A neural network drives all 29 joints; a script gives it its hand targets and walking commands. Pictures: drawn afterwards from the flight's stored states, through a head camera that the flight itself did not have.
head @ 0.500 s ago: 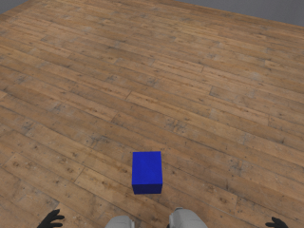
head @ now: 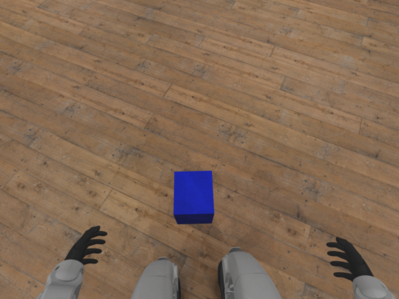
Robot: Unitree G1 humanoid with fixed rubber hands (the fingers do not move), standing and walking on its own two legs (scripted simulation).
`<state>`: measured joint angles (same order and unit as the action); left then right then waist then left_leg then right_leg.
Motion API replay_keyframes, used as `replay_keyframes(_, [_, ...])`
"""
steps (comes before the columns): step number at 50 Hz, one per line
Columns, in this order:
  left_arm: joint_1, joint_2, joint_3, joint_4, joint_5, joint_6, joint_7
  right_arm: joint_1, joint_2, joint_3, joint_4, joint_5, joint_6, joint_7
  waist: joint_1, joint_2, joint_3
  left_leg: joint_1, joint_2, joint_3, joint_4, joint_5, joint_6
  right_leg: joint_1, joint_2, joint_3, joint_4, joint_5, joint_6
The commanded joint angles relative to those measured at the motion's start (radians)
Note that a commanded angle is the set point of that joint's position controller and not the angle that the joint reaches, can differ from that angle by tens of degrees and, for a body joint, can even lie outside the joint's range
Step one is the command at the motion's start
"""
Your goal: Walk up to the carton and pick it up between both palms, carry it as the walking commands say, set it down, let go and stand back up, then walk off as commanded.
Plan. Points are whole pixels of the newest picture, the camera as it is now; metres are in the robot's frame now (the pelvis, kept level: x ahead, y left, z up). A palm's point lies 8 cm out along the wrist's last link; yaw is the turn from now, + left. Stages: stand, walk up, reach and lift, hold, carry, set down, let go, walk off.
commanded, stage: reach and lift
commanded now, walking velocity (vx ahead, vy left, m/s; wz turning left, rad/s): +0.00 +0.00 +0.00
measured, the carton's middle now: (193, 198) +0.46 +0.05 -0.63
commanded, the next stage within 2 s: none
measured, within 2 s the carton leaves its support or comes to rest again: neither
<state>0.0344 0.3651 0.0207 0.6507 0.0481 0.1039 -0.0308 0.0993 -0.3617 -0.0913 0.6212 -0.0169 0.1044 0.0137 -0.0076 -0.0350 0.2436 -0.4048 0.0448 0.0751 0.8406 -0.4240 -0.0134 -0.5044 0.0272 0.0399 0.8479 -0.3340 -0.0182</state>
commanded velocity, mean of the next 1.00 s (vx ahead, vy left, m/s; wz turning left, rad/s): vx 0.00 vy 0.00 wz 0.00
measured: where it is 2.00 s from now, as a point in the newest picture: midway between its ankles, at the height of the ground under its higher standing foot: outside the picture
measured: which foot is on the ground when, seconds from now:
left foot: down 0.00-1.00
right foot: down 0.00-1.00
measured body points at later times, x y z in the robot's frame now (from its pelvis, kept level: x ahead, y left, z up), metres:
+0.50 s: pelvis +0.00 +0.01 -0.02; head +0.21 +0.02 +0.38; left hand +0.29 +0.25 -0.16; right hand +0.28 -0.25 -0.14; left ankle +0.01 +0.13 -0.70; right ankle +0.07 -0.10 -0.70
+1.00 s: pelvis -0.02 +0.01 -0.05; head +0.27 +0.02 +0.29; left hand +0.41 +0.23 -0.19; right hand +0.43 -0.18 -0.18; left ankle +0.01 +0.13 -0.70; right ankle +0.07 -0.10 -0.70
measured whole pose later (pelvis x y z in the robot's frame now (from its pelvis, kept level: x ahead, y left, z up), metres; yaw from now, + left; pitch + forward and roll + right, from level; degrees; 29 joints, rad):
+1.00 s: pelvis -0.02 +0.01 -0.05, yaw +2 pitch +37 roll +1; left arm -0.79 0.27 0.15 0.74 -0.02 0.12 0.02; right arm -0.73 -0.27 -0.10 0.60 0.06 0.15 -0.07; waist -0.01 -0.03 0.06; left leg -1.28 0.03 0.07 0.98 -0.35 0.01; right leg -1.35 0.01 0.04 0.94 -0.23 0.00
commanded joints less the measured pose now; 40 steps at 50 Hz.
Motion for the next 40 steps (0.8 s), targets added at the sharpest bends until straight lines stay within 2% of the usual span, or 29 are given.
replay_keyframes(1, [-0.121,0.144,0.213,-0.135,0.018,-0.041,0.004,-0.139,-0.028,-0.068,-0.177,0.044,-0.030,-0.019,0.063,0.028,-0.344,-0.190,-0.091,-0.038,-0.056,0.071,0.026,0.142,-0.003,-0.004,-0.081,0.110,0.048])
replay_keyframes(2, [-0.126,0.132,0.212,-0.123,0.006,-0.046,0.002,-0.182,-0.033,-0.067,-0.196,0.049,-0.037,-0.025,0.077,0.017,-0.380,-0.213,-0.092,-0.046,-0.045,0.098,0.020,0.139,-0.001,-0.006,-0.060,0.143,0.050])
replay_keyframes(4, [-0.177,0.138,0.226,-0.149,-0.001,-0.060,0.006,-0.210,-0.038,-0.071,-0.210,0.052,-0.049,-0.033,0.075,0.034,-0.476,-0.244,-0.094,-0.045,-0.016,0.166,0.021,0.179,0.001,0.001,-0.017,0.254,0.049])
replay_keyframes(6, [-0.192,0.105,0.218,-0.172,-0.035,-0.079,0.014,-0.251,-0.051,-0.068,-0.247,0.060,-0.064,-0.039,0.064,-0.008,-0.596,-0.265,-0.104,-0.058,0.013,0.234,0.019,0.197,0.006,-0.001,0.037,0.352,0.047])
replay_keyframes(8, [-0.230,0.126,0.237,-0.197,-0.037,-0.082,0.023,-0.267,-0.053,-0.082,-0.254,0.070,-0.062,-0.044,0.065,0.020,-0.708,-0.298,-0.107,-0.056,0.033,0.300,0.015,0.219,0.004,0.000,0.073,0.445,0.046])
replay_keyframes(10, [-0.220,0.105,0.225,-0.163,-0.066,-0.077,0.036,-0.278,-0.057,-0.081,-0.256,0.090,-0.068,-0.044,0.057,0.004,-0.736,-0.324,-0.112,-0.066,0.047,0.368,0.015,0.217,0.001,0.009,0.087,0.544,0.041])
replay_keyframes(11, [-0.239,0.112,0.232,-0.170,-0.059,-0.078,0.042,-0.288,-0.046,-0.067,-0.260,0.097,-0.067,-0.039,0.083,0.020,-0.775,-0.310,-0.107,-0.073,0.049,0.379,0.014,0.176,0.010,0.000,0.111,0.500,0.042])
replay_keyframes(13, [-0.227,0.072,0.200,-0.161,-0.078,-0.068,0.052,-0.269,-0.065,-0.097,-0.213,0.098,-0.058,-0.042,0.041,0.058,-0.804,-0.295,-0.104,-0.081,0.056,0.439,-0.002,0.166,0.014,0.002,0.117,0.542,0.024])
replay_keyframes(14, [-0.246,0.089,0.204,-0.128,-0.078,-0.062,0.052,-0.318,-0.063,-0.084,-0.224,0.104,-0.055,-0.044,0.054,0.021,-0.807,-0.333,-0.107,-0.075,0.072,0.413,0.001,0.147,0.014,0.007,0.122,0.551,0.028])
replay_keyframes(16, [-0.225,0.081,0.220,-0.101,-0.071,-0.052,0.046,-0.312,-0.040,-0.076,-0.235,0.118,-0.040,-0.048,0.061,0.003,-0.882,-0.382,-0.115,-0.070,0.070,0.408,0.010,0.205,0.012,0.024,0.126,0.605,0.024])
replay_keyframes(17, [-0.247,0.054,0.200,-0.107,-0.077,-0.059,0.053,-0.306,-0.027,-0.071,-0.187,0.123,-0.043,-0.051,0.043,0.025,-0.860,-0.416,-0.111,-0.083,0.071,0.420,0.005,0.154,0.011,0.026,0.136,0.603,0.019])
replay_keyframes(18, [-0.298,0.052,0.199,-0.126,-0.087,-0.061,0.054,-0.364,-0.033,-0.084,-0.203,0.110,-0.042,-0.049,0.038,-0.002,-0.872,-0.452,-0.104,-0.089,0.070,0.390,0.007,0.149,0.011,0.036,0.135,0.593,0.014])
replay_keyframes(20, [-0.307,0.058,0.219,-0.105,-0.086,-0.063,0.061,-0.380,-0.018,-0.079,-0.213,0.129,-0.046,-0.049,0.041,0.001,-0.956,-0.454,-0.112,-0.087,0.088,0.463,0.007,0.159,0.013,0.035,0.147,0.675,0.018])
replay_keyframes(21, [-0.373,0.036,0.197,-0.115,-0.097,-0.064,0.061,-0.424,-0.021,-0.092,-0.189,0.121,-0.050,-0.046,0.016,-0.013,-0.915,-0.494,-0.098,-0.106,0.081,0.455,0.004,0.086,0.016,0.029,0.150,0.637,0.017])
replay_keyframes(23, [-0.403,0.040,0.223,-0.085,-0.080,-0.067,0.064,-0.470,0.026,-0.079,-0.164,0.133,-0.049,-0.045,0.044,0.043,-0.922,-0.517,-0.104,-0.099,0.079,0.402,0.009,0.066,0.007,0.042,0.144,0.589,0.010])
replay_keyframes(24, [-0.430,0.030,0.214,-0.106,-0.084,-0.071,0.062,-0.488,0.013,-0.075,-0.171,0.121,-0.052,-0.043,0.046,0.022,-0.940,-0.513,-0.100,-0.098,0.081,0.390,0.004,0.050,0.011,0.031,0.138,0.564,0.012])
replay_keyframes(25, [-0.496,0.029,0.218,-0.108,-0.081,-0.070,0.063,-0.544,0.011,-0.083,-0.139,0.122,-0.054,-0.044,0.043,0.043,-0.906,-0.552,-0.101,-0.095,0.088,0.357,-0.001,0.004,0.008,0.035,0.136,0.510,0.010])
replay_keyframes(26, [-0.545,0.051,0.238,-0.131,-0.094,-0.072,0.064,-0.571,0.032,-0.066,-0.178,0.130,-0.054,-0.045,0.048,0.010,-0.980,-0.541,-0.107,-0.088,0.085,0.344,0.015,-0.005,0.015,0.017,0.139,0.481,0.022])
replay_keyframes(28, [-0.587,0.052,0.233,-0.129,-0.104,-0.073,0.073,-0.620,0.013,-0.070,-0.171,0.139,-0.051,-0.053,0.049,0.003,-1.023,-0.591,-0.108,-0.085,0.081,0.348,0.008,0.060,0.004,0.032,0.141,0.533,0.011])
replay_keyframes(30, [-0.678,0.045,0.239,-0.128,-0.103,-0.063,0.077,-0.731,0.031,-0.053,-0.159,0.136,-0.044,-0.054,0.075,-0.001,-0.991,-0.589,-0.105,-0.080,0.076,0.293,0.010,-0.037,0.005,0.025,0.144,0.423,0.019])
replay_keyframes(31, [-0.723,0.009,0.213,-0.121,-0.117,-0.057,0.081,-0.750,0.008,-0.078,-0.113,0.126,-0.040,-0.052,0.034,0.015,-0.963,-0.596,-0.098,-0.085,0.067,0.270,0.004,-0.085,0.007,0.020,0.130,0.372,0.008])
replay_keyframes(32, [-0.750,0.034,0.247,-0.139,-0.098,-0.056,0.081,-0.807,0.019,-0.058,-0.149,0.136,-0.036,-0.052,0.084,0.007,-1.009,-0.564,-0.107,-0.076,0.072,0.263,0.007,-0.105,0.015,0.010,0.140,0.327,0.018])
replay_keyframes(33, [-0.778,0.018,0.221,-0.113,-0.116,-0.031,0.085,-0.838,-0.020,-0.085,-0.130,0.121,-0.018,-0.057,0.039,0.026,-1.055,-0.508,-0.107,-0.081,0.073,0.242,0.001,-0.130,0.016,-0.004,0.138,0.276,0.010])
replay_keyframes(34, [-0.800,0.003,0.215,-0.094,-0.128,-0.026,0.087,-0.852,-0.003,-0.075,-0.118,0.133,-0.018,-0.057,0.049,0.015,-1.033,-0.507,-0.104,-0.077,0.073,0.255,-0.001,-0.180,0.019,-0.020,0.139,0.258,0.011])
replay_keyframes(35, [-0.831,0.010,0.235,-0.127,-0.110,-0.022,0.084,-0.869,0.007,-0.075,-0.125,0.135,-0.011,-0.055,0.070,0.015,-1.086,-0.500,-0.106,-0.076,0.081,0.296,-0.002,-0.168,0.023,-0.014,0.143,0.306,0.010])
replay_keyframes(37, [-0.860,-0.004,0.232,-0.092,-0.121,-0.010,0.082,-0.921,0.032,-0.061,-0.085,0.143,0.008,-0.062,0.063,0.023,-1.071,-0.552,-0.112,-0.064,0.084,0.292,-0.001,-0.184,0.018,-0.007,0.143,0.308,0.014])
replay_keyframes(38, [-0.872,0.023,0.267,-0.101,-0.112,-0.009,0.085,-0.953,0.021,-0.063,-0.131,0.143,0.008,-0.071,0.084,-0.005,-1.143,-0.535,-0.118,-0.068,0.088,0.307,0.007,-0.142,0.019,-0.003,0.149,0.334,0.015])
replay_keyframes(39, [-0.888,0.029,0.286,-0.045,-0.093,-0.007,0.083,-0.977,0.038,-0.078,-0.081,0.128,0.012,-0.074,0.100,-0.010,-1.069,-0.630,-0.127,-0.048,0.093,0.282,0.002,-0.167,0.018,0.004,0.149,0.339,0.022])
replay_keyframes(40, [-0.911,0.024,0.277,-0.058,-0.105,-0.002,0.080,-1.014,0.022,-0.079,-0.126,0.133,0.019,-0.078,0.094,-0.017,-1.196,-0.574,-0.125,-0.061,0.087,0.316,0.010,-0.108,0.028,-0.004,0.160,0.366,0.017])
